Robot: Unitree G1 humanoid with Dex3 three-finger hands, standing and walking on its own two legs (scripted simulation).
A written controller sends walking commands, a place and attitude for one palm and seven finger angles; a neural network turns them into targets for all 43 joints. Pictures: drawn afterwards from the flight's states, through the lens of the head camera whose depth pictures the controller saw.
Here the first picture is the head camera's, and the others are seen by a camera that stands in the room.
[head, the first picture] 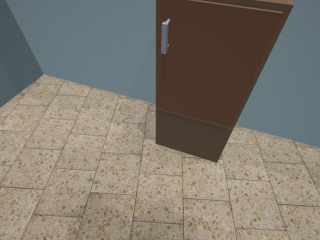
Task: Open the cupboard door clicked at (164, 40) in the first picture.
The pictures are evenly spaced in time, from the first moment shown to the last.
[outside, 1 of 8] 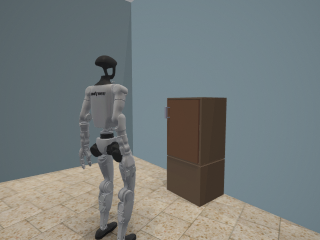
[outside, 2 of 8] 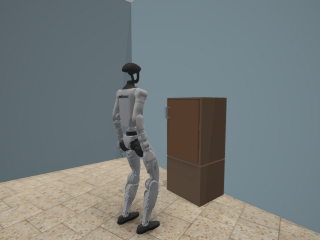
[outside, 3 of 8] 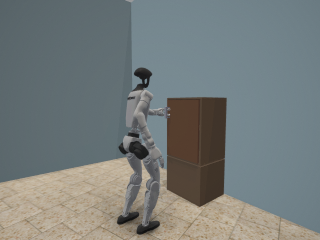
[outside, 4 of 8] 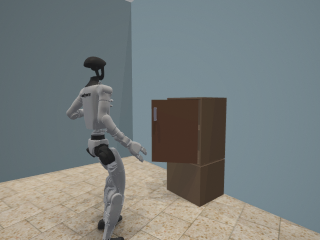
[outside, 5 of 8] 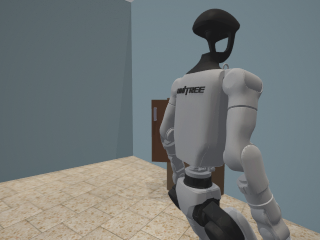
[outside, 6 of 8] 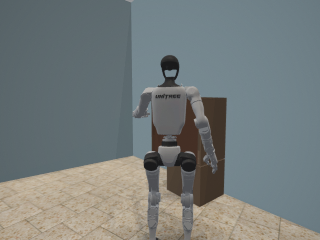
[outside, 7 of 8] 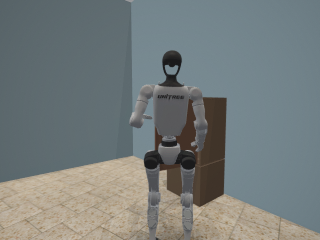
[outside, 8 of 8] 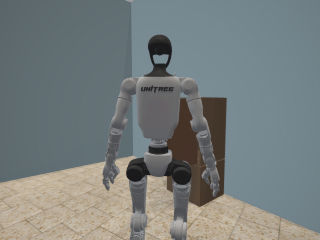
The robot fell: no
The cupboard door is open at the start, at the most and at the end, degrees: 0 81 79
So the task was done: yes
